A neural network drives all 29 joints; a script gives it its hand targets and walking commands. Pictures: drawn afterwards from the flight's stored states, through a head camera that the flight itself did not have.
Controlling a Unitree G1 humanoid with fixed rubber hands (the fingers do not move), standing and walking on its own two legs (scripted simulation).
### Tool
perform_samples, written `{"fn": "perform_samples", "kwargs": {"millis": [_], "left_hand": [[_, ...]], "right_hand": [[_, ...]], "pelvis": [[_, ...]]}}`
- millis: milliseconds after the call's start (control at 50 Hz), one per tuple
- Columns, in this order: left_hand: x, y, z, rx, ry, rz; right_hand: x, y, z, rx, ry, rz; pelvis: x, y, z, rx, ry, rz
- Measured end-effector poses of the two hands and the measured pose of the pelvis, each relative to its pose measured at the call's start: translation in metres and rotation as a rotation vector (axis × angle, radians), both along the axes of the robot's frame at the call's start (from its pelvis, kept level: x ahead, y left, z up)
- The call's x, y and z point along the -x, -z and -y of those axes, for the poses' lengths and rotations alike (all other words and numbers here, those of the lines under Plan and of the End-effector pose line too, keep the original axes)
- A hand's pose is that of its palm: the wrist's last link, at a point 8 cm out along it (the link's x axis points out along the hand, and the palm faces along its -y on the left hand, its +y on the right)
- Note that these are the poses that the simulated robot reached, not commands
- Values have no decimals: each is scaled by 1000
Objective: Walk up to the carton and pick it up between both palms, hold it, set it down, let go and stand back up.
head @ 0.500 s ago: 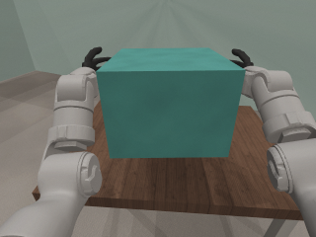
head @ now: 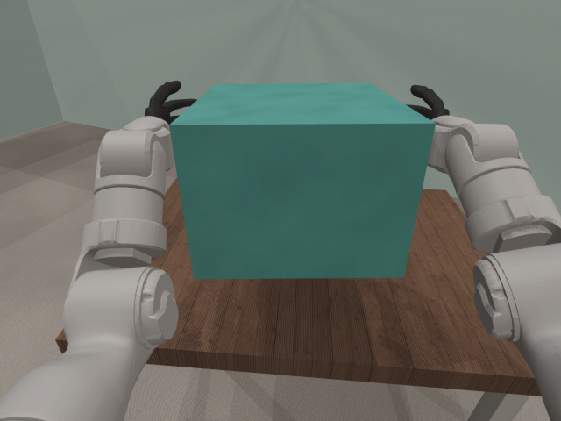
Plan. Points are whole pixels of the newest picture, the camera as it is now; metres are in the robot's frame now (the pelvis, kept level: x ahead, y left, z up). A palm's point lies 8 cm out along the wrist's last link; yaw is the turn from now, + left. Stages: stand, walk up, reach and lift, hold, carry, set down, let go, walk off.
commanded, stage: hold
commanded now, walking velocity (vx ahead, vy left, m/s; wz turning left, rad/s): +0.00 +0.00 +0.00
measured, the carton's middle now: (295, 166) +0.41 -0.01 +0.27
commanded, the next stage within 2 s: none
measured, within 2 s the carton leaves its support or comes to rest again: neither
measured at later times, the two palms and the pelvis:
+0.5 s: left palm (159, 135) +0.38 +0.18 +0.32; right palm (432, 135) +0.37 -0.18 +0.33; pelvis +0.00 +0.00 +0.00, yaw +0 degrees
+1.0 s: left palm (160, 135) +0.38 +0.18 +0.32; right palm (432, 139) +0.37 -0.18 +0.32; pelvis +0.00 +0.00 +0.00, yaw +0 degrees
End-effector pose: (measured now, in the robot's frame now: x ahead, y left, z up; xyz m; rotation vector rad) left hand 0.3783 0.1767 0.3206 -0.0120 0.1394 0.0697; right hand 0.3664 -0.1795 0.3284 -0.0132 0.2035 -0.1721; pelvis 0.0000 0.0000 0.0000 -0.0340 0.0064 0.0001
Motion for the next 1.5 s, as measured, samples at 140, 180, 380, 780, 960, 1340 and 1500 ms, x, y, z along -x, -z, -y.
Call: {"fn": "perform_samples", "kwargs": {"millis": [140,180,380,780,960,1340,1500], "left_hand": [[-1,6,3,-3,4,-4],[0,6,3,-2,3,-1],[2,2,1,14,-4,-3],[0,2,5,-8,4,2],[2,1,2,5,-4,-7],[0,3,2,5,5,2],[1,2,1,4,1,7]], "right_hand": [[0,4,3,3,4,-4],[0,4,3,2,3,-1],[1,0,0,-6,0,-2],[2,4,5,-9,5,2],[1,4,2,-9,-2,-7],[1,1,1,3,5,3],[2,-1,1,-3,3,7]], "pelvis": [[-1,0,-1,0,3,5],[-1,0,-1,0,4,5],[-1,0,-1,-1,4,10],[-1,0,-1,-1,6,2],[-1,0,0,-2,5,10],[-1,0,0,-1,0,4],[-1,0,-2,0,3,3]]}}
